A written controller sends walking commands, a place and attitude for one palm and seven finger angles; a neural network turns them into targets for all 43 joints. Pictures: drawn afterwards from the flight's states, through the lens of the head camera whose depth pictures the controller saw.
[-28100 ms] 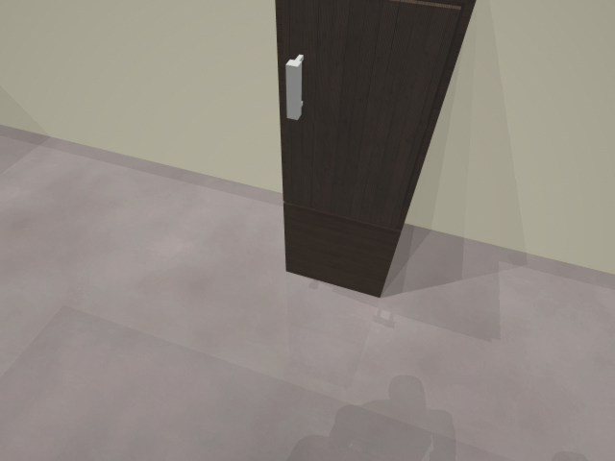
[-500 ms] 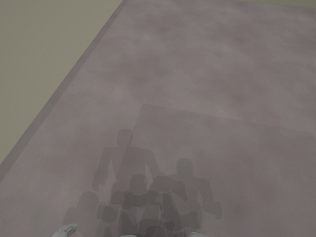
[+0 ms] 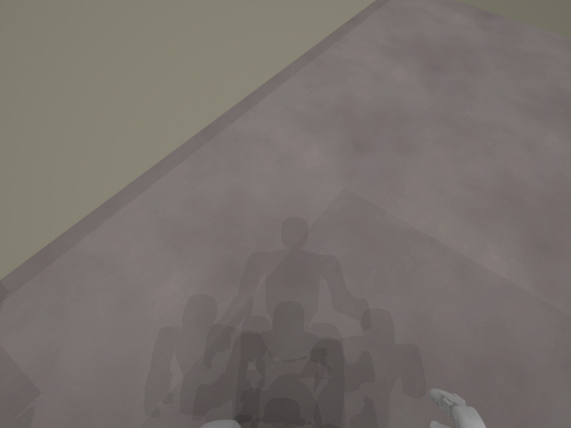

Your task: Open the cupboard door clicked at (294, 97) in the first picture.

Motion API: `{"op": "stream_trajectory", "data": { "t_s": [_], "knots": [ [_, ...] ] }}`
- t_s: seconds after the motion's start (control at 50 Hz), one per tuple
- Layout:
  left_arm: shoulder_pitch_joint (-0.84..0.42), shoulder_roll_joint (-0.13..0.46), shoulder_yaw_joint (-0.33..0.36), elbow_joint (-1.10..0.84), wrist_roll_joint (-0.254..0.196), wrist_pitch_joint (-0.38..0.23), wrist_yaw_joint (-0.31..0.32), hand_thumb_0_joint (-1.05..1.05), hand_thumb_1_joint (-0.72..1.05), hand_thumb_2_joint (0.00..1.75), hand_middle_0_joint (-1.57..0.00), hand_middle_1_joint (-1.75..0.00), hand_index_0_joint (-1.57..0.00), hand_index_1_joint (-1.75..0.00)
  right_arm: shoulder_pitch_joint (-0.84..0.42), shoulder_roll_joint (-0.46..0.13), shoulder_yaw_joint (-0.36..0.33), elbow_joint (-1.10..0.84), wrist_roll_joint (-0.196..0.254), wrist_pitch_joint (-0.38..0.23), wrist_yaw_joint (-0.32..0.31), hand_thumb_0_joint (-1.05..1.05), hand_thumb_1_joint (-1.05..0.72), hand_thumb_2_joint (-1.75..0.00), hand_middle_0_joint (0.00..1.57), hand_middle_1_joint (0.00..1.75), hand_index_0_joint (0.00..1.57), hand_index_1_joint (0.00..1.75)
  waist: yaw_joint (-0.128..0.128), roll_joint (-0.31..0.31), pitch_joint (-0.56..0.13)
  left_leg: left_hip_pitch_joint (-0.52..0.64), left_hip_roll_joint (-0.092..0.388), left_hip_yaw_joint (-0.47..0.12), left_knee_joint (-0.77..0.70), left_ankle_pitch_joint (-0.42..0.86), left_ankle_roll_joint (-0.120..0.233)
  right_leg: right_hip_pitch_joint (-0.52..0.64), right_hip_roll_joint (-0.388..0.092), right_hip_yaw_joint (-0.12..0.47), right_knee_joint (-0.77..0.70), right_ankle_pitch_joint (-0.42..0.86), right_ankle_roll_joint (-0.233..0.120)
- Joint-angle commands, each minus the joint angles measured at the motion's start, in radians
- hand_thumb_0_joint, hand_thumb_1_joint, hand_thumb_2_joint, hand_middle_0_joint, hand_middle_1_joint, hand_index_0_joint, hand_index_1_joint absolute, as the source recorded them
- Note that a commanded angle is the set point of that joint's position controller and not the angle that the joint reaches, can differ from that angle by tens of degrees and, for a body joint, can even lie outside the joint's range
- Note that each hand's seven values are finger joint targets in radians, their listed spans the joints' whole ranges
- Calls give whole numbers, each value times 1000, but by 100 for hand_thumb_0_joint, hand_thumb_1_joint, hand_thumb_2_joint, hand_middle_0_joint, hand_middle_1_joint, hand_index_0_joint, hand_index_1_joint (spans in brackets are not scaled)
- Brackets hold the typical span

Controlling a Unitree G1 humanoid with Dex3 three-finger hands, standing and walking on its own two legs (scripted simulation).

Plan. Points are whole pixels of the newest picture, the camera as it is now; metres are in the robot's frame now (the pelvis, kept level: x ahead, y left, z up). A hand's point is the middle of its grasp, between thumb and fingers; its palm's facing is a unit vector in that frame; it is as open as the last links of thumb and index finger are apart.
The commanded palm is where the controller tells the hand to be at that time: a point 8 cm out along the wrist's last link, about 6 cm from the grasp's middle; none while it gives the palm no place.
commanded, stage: turn to face it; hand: left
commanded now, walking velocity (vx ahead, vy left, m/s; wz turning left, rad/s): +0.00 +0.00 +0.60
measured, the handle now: out of the picture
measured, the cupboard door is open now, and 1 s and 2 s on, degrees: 44 44 44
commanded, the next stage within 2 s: none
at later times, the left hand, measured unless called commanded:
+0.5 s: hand out of the picture +0.08 +0.16 -0.13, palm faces +0.26 -0.92 -0.28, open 7.4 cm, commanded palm none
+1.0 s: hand out of the picture -0.02 +0.20 -0.15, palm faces +0.59 -0.77 -0.26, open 7.4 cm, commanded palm none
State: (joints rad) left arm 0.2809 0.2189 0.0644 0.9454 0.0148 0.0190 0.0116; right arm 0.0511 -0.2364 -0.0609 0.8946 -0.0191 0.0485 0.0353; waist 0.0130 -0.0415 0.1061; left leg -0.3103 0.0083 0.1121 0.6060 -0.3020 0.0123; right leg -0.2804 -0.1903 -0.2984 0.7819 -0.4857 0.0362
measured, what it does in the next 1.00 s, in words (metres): steps on the spot, turning left: right foot, then left foot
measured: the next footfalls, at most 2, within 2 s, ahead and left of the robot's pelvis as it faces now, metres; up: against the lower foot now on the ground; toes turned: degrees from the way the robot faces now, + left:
right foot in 0.36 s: +0.07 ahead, -0.14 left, +0.00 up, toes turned +8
left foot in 0.80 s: +0.02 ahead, +0.08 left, +0.00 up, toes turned +35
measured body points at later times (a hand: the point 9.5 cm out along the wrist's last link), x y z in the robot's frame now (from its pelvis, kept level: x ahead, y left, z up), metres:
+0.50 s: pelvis +0.03 -0.05 +0.02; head +0.09 -0.07 +0.46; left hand +0.07 +0.21 -0.11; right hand +0.14 -0.29 -0.15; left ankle -0.05 +0.08 -0.63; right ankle +0.03 -0.15 -0.72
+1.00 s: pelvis +0.03 -0.02 +0.01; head +0.07 +0.02 +0.46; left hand -0.06 +0.24 -0.13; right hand +0.27 -0.18 -0.12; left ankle -0.01 +0.06 -0.72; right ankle +0.10 -0.16 -0.65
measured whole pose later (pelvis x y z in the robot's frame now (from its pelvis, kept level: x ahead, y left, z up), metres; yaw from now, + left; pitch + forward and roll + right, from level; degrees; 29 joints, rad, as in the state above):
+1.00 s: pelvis +0.03 -0.02 +0.01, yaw +34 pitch +1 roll +0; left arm 0.17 0.25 0.08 0.91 0.02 0.06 0.01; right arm 0.13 -0.22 -0.05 0.91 -0.02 0.03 0.00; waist 0.01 -0.03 0.10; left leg -0.29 -0.03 0.02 0.54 -0.27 0.04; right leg -0.50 -0.11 -0.01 1.10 -0.42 0.09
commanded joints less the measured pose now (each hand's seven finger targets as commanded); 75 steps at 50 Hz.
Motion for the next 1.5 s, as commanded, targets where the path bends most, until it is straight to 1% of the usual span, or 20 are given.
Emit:
{"op": "stream_trajectory", "data": {
  "t_s": [0.0, 0.1, 0.24, 0.3, 0.32, 0.34, 0.36, 0.42, 0.64, 0.72, 0.74, 0.76, 0.78, 0.88, 1.12, 1.14, 1.18, 1.22, 1.28, 1.48],
  "knots": [
    [-159, 86, 20, -160, 5, -6, 16, 0, 90, 90, -20, -30, -20, -30, 244, -261, -69, -7, -2, -24, -43, 0, -90, -90, 20, 30, 20, 30, -114, 250, -231, 330, 394, -466, -191, 741, 238, -365, 48, 263, 419, -140, 52],
    [-76, 101, 29, -95, 8, 12, -2, 0, 90, 90, -20, -30, -20, -30, 78, -186, -44, -55, -3, -35, -46, 0, -90, -90, 20, 30, 20, 30, -14, 174, -139, 133, 218, -284, -260, 422, 142, -266, 80, 289, 358, 92, 58],
    [-128, 80, 20, -135, 0, 3, 2, 0, 90, 90, -20, -30, -20, -30, 104, -191, -57, -49, -11, -24, -41, 0, -90, -90, 20, 30, 20, 30, -30, 214, -137, 83, 195, -376, -216, 388, 147, -113, 156, 253, 17, 55, 46],
    [-35, 92, 26, -121, -4, -16, 6, 0, 90, 90, -20, -30, -20, -30, 66, -178, -62, -63, -2, -19, -40, 0, -90, -90, 20, 30, 20, 30, 19, 199, -169, -16, 146, -385, -119, 364, 98, 111, 179, 235, -267, 228, 34],
    [5, 138, 37, -112, 2, -30, 12, 0, 90, 90, -20, -30, -20, -30, 74, -140, -57, -68, 7, -22, -36, 0, -90, -90, 20, 30, 20, 30, 39, 86, -192, -121, 80, -336, -21, 226, 43, 261, 82, 322, -404, 311, 9],
    [39, 238, 57, -108, 19, -39, 23, 0, 90, 90, -20, -30, -20, -30, 93, -66, -47, -87, 14, -24, -30, 0, -90, -90, 20, 30, 20, 30, 50, -233, -207, -310, -82, -151, 239, -189, -43, 372, -216, 618, -474, 460, -99],
    [27, 236, 44, -108, 9, -38, 25, 0, 90, 90, -20, -30, -20, -30, 86, -94, -52, -80, 1, -18, -32, 0, -90, -90, 20, 30, 20, 30, 47, -255, -193, -312, -57, -173, 480, -349, -47, 272, -321, 634, -460, 606, -177],
    [-91, 131, 19, -132, 2, -34, 28, 0, 90, 90, -20, -30, -20, -30, 87, -75, -46, -35, 2, 4, -18, 0, -90, -90, 20, 30, 20, 30, -20, -147, -120, -308, 9, -164, 682, -156, -71, 187, -155, 371, -400, 729, -146],
    [17, 172, 38, -87, 14, -36, 25, 0, 90, 90, -20, -30, -20, -30, -13, -29, -16, -41, 8, 5, 0, 0, -90, -90, 20, 30, 20, 30, 27, -168, -117, -172, 11, -11, 215, -146, -60, 274, -183, 174, -341, 876, -134],
    [-9, 201, 52, -85, 7, -34, 15, 0, 90, 90, -20, -30, -20, -30, 80, -68, -25, -34, 3, -13, -5, 0, -90, -90, 20, 30, 20, 30, -34, -117, -175, 69, -28, 38, -70, 11, -26, 195, -176, 97, -154, 862, -79],
    [-25, 189, 49, -97, -1, -33, 9, 0, 90, 90, -20, -30, -20, -30, 167, -126, -40, -19, -2, -21, -7, 0, -90, -90, 20, 30, 20, 30, -87, -11, -239, 273, 42, -44, -156, 237, 14, 52, -143, 68, 26, 720, -29],
    [-51, 113, 31, -144, -10, -27, -2, 0, 90, 90, -20, -30, -20, -30, 240, -255, -74, -13, -11, -28, -15, 0, -90, -90, 20, 30, 20, 30, -127, 322, -267, 443, 352, -477, -186, 662, 182, -275, 28, 62, 288, -31, 52],
    [-146, 110, 16, -189, 3, -12, 8, 0, 90, 90, -20, -30, -20, -30, 305, -287, -74, 6, 0, -18, -21, 0, -90, -90, 20, 30, 20, 30, -145, 239, -250, 376, 438, -503, -193, 774, 253, -314, 53, 201, 395, -197, 38],
    [-110, 109, 28, -110, 7, 12, 2, 0, 90, 90, -20, -30, -20, -30, 108, -185, -42, -44, -4, -35, -51, 0, -90, -90, 20, 30, 20, 30, -34, 182, -137, 161, 243, -331, -248, 512, 161, -284, 65, 304, 402, 57, 54],
    [-68, 82, 24, -134, -4, -10, 7, 0, 90, 90, -20, -30, -20, -30, 86, -179, -61, -51, -5, -19, -42, 0, -90, -90, 20, 30, 20, 30, -3, 205, -165, 34, 161, -429, -157, 404, 127, 33, 188, 247, -173, 156, 33],
    [-27, 96, 31, -122, -4, -19, 12, 0, 90, 90, -20, -30, -20, -30, 72, -164, -61, -57, 1, -18, -41, 0, -90, -90, 20, 30, 20, 30, 23, 171, -168, -46, 128, -414, -108, 333, 92, 156, 170, 254, -311, 255, 27],
    [22, 242, 58, -123, 20, -36, 26, 0, 90, 90, -20, -30, -20, -30, 94, -60, -50, -86, 14, -21, -29, 0, -90, -90, 20, 30, 20, 30, 49, -268, -180, -320, -109, -149, 292, -282, -50, 334, -266, 657, -508, 405, -135],
    [-51, 181, 39, -132, 7, -34, 30, 0, 90, 90, -20, -30, -20, -30, 81, -97, -61, -53, 0, -2, -28, 0, -90, -90, 20, 30, 20, 30, 11, -196, -125, -293, -25, -200, 619, -264, -48, 150, -258, 600, -487, 463, -196],
    [-126, 113, 18, -145, 6, -37, 28, 0, 90, 90, -20, -30, -20, -30, 108, -57, -46, -17, 3, 13, -9, 0, -90, -90, 20, 30, 20, 30, -40, -146, -94, -278, 11, -150, 649, -106, -72, 126, -133, 318, -441, 600, -135],
    [19, 178, 45, -82, 19, -33, 22, 0, 90, 90, -20, -30, -20, -30, -4, -22, -18, -41, 11, -1, -1, 0, -90, -90, 20, 30, 20, 30, 37, -184, -127, -141, 0, -8, 168, -171, -59, 262, -190, 189, -333, 826, -136]
  ]
}}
